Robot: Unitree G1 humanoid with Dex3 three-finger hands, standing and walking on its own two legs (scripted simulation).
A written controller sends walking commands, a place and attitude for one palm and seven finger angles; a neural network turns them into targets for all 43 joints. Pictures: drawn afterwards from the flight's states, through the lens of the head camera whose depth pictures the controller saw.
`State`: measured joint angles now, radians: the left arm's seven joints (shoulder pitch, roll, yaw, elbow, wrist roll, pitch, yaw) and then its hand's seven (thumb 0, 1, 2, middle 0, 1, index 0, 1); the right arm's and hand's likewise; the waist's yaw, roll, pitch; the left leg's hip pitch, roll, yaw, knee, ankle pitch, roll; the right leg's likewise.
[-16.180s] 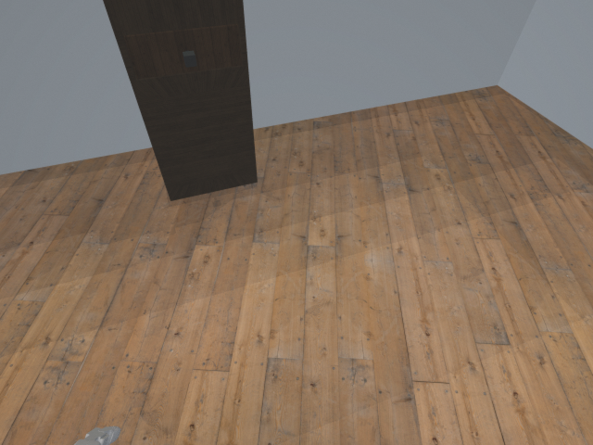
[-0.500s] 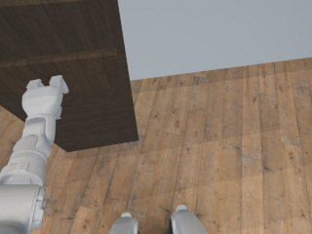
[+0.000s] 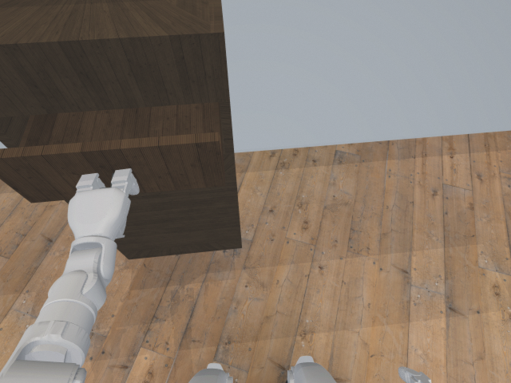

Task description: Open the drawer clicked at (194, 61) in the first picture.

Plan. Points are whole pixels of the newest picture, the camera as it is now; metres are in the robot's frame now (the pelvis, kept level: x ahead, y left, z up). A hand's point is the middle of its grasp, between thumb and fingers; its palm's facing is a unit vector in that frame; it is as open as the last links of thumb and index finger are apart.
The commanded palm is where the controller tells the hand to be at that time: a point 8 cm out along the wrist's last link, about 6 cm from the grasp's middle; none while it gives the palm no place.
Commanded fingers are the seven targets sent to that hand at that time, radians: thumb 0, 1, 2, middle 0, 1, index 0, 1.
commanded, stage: pull the drawer open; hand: left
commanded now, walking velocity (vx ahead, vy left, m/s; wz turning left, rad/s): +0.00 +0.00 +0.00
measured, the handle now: (114, 192) +0.43 +0.27 -0.02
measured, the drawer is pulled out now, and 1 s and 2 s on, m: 0.09 0.21 0.30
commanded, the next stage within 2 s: open the thumb to release the handle in 1.90 s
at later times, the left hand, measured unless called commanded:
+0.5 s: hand (111, 252) +0.32 +0.25 -0.04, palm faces -0.02 -0.03 -1.00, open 7.3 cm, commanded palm +0.29 +0.25 +0.02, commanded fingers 0.00 0.90 0.90 -0.40 -1.35 -0.40 -1.35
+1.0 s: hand (106, 292) +0.26 +0.24 -0.04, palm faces -0.02 -0.03 -1.00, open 7.3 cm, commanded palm +0.23 +0.24 +0.02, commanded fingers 0.00 0.90 0.90 -0.40 -1.35 -0.40 -1.35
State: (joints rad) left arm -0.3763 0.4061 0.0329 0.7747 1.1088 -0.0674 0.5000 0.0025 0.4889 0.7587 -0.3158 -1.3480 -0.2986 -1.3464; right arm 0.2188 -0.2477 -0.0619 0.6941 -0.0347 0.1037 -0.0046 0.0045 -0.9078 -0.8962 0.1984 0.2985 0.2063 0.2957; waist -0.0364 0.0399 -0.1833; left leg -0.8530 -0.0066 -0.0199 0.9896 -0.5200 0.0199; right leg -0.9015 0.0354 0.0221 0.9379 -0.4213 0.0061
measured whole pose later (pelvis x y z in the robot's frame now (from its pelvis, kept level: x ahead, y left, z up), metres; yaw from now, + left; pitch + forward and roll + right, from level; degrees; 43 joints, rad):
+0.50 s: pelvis -0.01 -0.01 +0.00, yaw +0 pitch +19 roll -1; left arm -0.19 0.37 0.01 0.64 1.10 -0.04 0.53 0.00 0.49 0.75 -0.32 -1.35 -0.30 -1.35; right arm 0.20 -0.24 -0.06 0.70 -0.03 0.07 -0.03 0.01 -0.91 -0.90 0.20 0.30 0.21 0.30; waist -0.02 0.04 -0.17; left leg -0.80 -0.01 -0.01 0.98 -0.51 0.01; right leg -0.86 0.03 0.03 0.94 -0.42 0.00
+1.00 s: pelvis +0.00 -0.01 +0.01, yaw +0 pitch +17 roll +0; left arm 0.10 0.33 -0.03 0.39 1.11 0.01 0.56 0.02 0.50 0.73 -0.33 -1.35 -0.31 -1.35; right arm 0.15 -0.23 -0.05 0.66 -0.03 0.04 -0.02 0.01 -0.91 -0.90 0.20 0.30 0.21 0.30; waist 0.00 0.04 -0.17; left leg -0.73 -0.01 -0.02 0.96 -0.52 0.01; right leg -0.80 0.04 0.02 0.94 -0.43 -0.01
